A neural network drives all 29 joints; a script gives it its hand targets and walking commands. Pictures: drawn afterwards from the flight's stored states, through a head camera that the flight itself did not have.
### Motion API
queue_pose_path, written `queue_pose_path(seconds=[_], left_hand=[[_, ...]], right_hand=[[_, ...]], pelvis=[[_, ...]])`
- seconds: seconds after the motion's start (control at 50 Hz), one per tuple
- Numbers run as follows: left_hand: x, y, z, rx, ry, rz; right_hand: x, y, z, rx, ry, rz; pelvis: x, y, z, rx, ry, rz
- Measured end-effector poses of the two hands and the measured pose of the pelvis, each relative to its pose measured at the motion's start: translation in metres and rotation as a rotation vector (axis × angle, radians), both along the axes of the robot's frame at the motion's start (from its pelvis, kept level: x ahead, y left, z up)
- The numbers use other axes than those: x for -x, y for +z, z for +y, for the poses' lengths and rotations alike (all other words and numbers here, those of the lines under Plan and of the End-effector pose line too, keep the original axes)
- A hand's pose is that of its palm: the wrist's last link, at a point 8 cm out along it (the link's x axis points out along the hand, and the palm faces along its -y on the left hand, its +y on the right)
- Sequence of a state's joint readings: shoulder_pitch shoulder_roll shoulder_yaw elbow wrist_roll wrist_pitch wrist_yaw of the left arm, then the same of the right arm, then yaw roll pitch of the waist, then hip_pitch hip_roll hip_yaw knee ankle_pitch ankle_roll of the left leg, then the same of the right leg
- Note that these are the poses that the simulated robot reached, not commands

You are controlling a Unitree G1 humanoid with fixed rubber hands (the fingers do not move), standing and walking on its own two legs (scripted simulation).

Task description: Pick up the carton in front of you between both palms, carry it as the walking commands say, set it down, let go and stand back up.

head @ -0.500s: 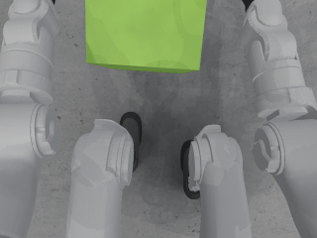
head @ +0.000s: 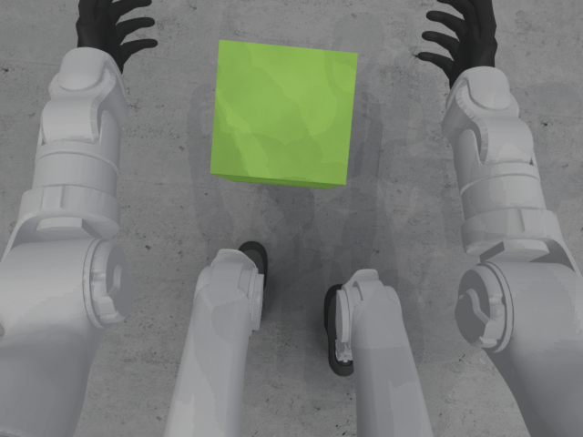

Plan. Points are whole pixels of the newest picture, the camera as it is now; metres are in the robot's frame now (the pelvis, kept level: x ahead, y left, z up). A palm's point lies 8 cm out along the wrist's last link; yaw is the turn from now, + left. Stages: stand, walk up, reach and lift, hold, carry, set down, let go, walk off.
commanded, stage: set down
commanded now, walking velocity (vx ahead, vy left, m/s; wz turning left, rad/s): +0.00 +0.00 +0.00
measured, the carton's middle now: (282, 129) +0.51 +0.08 -0.39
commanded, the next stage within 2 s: let go in 0.34 s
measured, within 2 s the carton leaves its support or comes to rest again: neither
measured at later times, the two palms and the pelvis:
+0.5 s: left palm out of the picture +0.49 +0.28 +0.03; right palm (582, 21) +0.53 -0.13 +0.03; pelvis +0.03 +0.01 +0.14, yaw +2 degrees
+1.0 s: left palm out of the picture +0.33 +0.26 +0.14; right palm out of the picture +0.37 -0.19 +0.14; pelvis +0.09 +0.01 +0.23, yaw +4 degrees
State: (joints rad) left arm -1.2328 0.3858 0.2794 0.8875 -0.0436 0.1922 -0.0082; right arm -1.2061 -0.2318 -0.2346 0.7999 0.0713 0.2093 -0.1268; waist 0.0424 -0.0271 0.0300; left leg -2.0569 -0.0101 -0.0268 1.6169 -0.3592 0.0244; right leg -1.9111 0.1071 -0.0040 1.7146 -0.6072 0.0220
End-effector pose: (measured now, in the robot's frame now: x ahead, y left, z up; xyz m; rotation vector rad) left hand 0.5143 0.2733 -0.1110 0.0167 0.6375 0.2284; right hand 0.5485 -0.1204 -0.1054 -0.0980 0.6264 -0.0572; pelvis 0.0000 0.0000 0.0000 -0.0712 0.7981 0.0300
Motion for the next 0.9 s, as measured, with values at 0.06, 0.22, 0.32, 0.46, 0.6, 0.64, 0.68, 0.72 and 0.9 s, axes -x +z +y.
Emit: queue_pose_path(seconds=[0.06, 0.22, 0.32, 0.46, 0.6, 0.64, 0.68, 0.72, 0.9], left_hand=[[0.002, 0.020, 0.003, 0.002, -0.002, 0.000], [0.004, 0.074, 0.004, 0.007, -0.006, -0.003], [0.005, 0.104, 0.003, 0.006, -0.008, -0.004], [0.014, 0.131, 0.005, -0.025, -0.028, 0.026], [0.057, 0.153, 0.009, -0.079, -0.080, 0.106], [0.073, 0.162, 0.011, -0.082, -0.087, 0.123], [0.086, 0.173, 0.012, -0.081, -0.089, 0.132], [0.098, 0.184, 0.012, -0.078, -0.089, 0.137], [0.151, 0.229, 0.001, -0.070, -0.097, 0.147]], right_hand=[[0.000, 0.020, 0.000, 0.000, 0.003, 0.000], [0.000, 0.075, -0.002, -0.005, 0.005, 0.001], [0.001, 0.104, -0.004, -0.008, 0.009, 0.000], [0.010, 0.132, -0.005, 0.022, 0.032, 0.021], [0.051, 0.156, -0.017, 0.091, 0.069, 0.085], [0.065, 0.164, -0.022, 0.098, 0.075, 0.102], [0.078, 0.174, -0.026, 0.099, 0.079, 0.114], [0.088, 0.184, -0.030, 0.097, 0.083, 0.120], [0.136, 0.228, -0.050, 0.085, 0.090, 0.128]], pelvis=[[-0.003, 0.018, 0.001, 0.000, 0.003, 0.004], [-0.012, 0.065, 0.003, -0.001, 0.012, 0.000], [-0.017, 0.092, 0.005, -0.004, 0.017, -0.010], [-0.025, 0.125, 0.007, -0.008, 0.021, -0.028], [-0.044, 0.162, 0.011, -0.017, 0.027, -0.090], [-0.051, 0.172, 0.012, -0.021, 0.029, -0.118], [-0.057, 0.181, 0.013, -0.025, 0.031, -0.147], [-0.063, 0.190, 0.014, -0.029, 0.033, -0.175], [-0.085, 0.220, 0.013, -0.053, 0.036, -0.318]])
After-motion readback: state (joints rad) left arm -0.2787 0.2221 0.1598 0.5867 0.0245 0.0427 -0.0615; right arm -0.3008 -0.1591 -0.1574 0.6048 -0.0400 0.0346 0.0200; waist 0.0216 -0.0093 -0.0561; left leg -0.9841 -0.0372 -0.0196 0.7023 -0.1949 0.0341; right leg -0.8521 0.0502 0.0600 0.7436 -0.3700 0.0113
